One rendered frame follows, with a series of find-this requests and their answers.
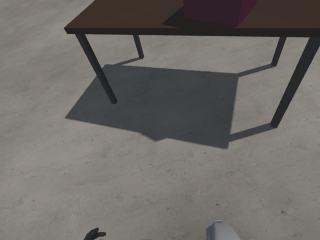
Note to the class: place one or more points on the right robot shin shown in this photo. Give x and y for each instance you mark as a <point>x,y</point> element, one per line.
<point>217,221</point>

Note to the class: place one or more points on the carton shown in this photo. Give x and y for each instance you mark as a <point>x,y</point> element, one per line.
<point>229,12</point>

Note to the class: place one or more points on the table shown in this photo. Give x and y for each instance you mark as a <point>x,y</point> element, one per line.
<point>269,18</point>

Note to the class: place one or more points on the right robot thigh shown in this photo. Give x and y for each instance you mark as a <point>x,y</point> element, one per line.
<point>221,231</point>

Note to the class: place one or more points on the robot left hand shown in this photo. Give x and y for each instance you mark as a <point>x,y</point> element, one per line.
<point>93,234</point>

